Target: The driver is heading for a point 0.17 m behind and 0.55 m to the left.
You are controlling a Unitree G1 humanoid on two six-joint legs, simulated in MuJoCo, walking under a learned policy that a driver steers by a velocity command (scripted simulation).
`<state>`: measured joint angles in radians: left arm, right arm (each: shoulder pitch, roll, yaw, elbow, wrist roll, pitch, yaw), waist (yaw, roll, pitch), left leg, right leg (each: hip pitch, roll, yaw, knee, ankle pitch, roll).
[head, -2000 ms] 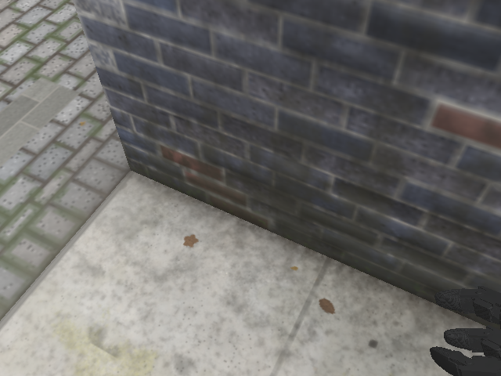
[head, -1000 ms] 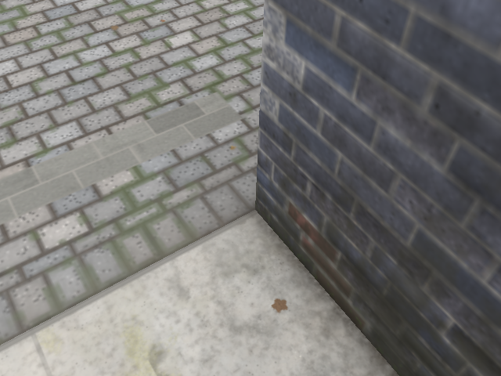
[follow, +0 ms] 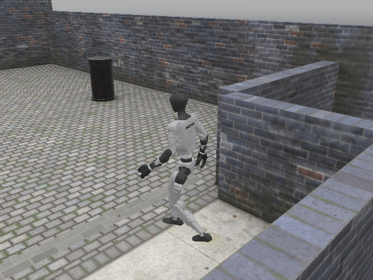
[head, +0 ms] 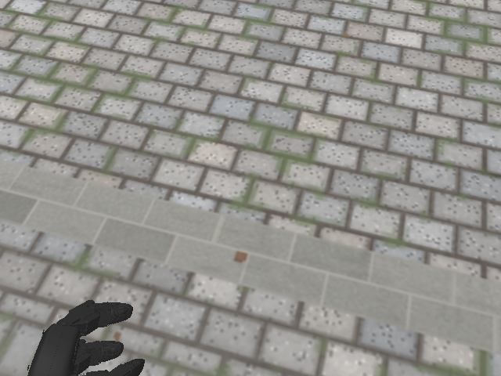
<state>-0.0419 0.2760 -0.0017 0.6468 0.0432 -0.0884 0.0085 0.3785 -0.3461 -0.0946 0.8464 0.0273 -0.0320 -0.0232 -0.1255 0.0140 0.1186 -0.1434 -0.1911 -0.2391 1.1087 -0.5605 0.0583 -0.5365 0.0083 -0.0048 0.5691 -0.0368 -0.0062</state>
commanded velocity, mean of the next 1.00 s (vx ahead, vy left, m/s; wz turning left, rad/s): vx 0.61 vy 0.00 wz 1.00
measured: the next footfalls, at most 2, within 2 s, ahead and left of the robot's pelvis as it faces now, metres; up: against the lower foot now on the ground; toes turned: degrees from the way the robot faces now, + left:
left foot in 0.42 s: +0.18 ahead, +0.11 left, +0.00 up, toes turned +31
right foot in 0.82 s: +0.63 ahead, +0.18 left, +0.00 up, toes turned +49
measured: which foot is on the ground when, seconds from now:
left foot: up 0.00-0.40, down 0.42-0.82, up 0.84-1.00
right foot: down 0.00-0.42, up 0.44-0.80, down 0.82-1.00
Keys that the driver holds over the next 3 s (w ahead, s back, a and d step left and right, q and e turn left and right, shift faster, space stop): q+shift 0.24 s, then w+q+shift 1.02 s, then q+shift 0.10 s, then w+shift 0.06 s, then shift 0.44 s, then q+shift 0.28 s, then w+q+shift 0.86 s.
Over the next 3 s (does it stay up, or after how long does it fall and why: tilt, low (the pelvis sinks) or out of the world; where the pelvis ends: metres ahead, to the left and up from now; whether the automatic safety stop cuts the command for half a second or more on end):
stays up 0.46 1.22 -0.01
